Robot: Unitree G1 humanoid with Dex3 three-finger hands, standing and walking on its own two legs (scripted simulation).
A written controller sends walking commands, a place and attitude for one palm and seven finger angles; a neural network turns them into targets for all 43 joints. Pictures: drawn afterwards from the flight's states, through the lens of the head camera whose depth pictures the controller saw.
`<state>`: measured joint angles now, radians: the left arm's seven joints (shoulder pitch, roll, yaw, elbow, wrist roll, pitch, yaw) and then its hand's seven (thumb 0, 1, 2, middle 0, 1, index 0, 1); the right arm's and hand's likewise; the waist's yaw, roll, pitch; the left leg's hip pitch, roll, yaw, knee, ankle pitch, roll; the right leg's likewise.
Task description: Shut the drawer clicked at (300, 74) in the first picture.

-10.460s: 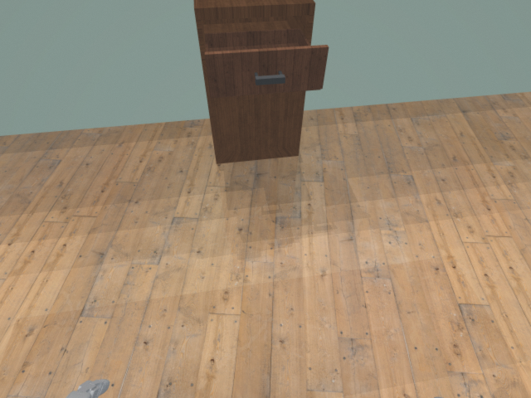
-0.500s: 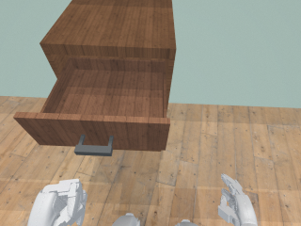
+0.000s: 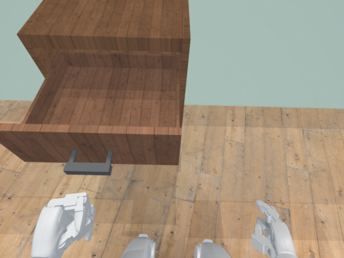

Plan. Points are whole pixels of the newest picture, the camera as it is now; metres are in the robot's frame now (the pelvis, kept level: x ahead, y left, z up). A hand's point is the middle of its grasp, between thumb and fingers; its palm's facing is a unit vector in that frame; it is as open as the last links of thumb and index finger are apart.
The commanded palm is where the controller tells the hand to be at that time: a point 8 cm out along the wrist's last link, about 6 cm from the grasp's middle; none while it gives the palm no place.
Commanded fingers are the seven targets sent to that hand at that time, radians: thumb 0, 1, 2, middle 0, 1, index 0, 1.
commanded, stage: bring the fist close to the handle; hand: left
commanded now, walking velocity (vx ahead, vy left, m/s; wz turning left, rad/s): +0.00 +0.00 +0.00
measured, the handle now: (90, 160) +0.33 +0.22 +0.00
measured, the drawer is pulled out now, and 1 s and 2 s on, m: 0.29 0.29 0.21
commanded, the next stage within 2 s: push the drawer shut in 0.88 s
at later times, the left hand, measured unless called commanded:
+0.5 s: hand (100, 209) +0.22 +0.17 -0.01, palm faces +0.01 -1.00 -0.05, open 3.3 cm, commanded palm +0.20 +0.23 +0.00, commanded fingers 0.00 0.90 0.90 -1.40 -1.60 -1.40 -1.60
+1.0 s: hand (95, 207) +0.23 +0.18 +0.00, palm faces +0.00 -1.00 -0.03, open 3.3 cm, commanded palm +0.21 +0.24 +0.00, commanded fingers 0.00 0.90 0.90 -1.40 -1.60 -1.40 -1.60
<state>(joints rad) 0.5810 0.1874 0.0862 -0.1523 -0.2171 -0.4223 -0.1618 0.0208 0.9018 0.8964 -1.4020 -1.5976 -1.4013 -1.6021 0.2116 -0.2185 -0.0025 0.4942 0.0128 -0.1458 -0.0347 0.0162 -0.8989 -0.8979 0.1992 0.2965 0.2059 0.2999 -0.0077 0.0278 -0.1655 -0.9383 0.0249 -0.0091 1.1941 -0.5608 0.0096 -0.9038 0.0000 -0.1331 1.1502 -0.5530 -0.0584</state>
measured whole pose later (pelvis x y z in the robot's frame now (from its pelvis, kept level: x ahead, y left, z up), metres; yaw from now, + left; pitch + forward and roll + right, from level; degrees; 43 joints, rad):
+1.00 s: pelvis -0.02 +0.02 -0.04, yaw -1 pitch +23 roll -3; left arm 0.34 0.21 0.09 0.00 -0.21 -0.48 -0.14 0.02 0.90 0.90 -1.40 -1.60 -1.40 -1.60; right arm 0.17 -0.24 0.02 0.50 0.00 -0.12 -0.01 0.01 -0.90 -0.90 0.20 0.30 0.21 0.30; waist -0.01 0.02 -0.18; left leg -1.16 0.02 0.00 1.36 -0.59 0.04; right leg -1.12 -0.01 -0.13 1.30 -0.58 -0.04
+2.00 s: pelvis -0.03 +0.02 -0.03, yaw -1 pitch +23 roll -3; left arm -0.20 0.25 0.14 0.45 -0.17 -0.44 -0.10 0.03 0.86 0.95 -1.40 -1.60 -1.40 -1.60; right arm 0.20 -0.26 0.04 0.59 0.00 -0.07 -0.02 0.01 -0.90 -0.90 0.20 0.30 0.21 0.30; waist -0.04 0.02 -0.16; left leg -1.17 0.01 0.00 1.31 -0.55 0.04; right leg -1.12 -0.02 -0.12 1.26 -0.53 -0.03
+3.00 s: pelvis -0.03 +0.02 -0.04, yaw -3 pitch +28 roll -4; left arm -0.77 0.44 0.37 1.05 -0.11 -0.51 -0.20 0.01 0.79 0.91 -1.40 -1.60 -1.40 -1.60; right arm 0.27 -0.27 0.05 0.64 -0.02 0.01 -0.01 0.01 -0.90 -0.90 0.20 0.30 0.21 0.30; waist -0.15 0.03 -0.14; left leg -1.27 0.04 0.01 1.34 -0.55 0.04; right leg -1.24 0.01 -0.12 1.27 -0.52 -0.04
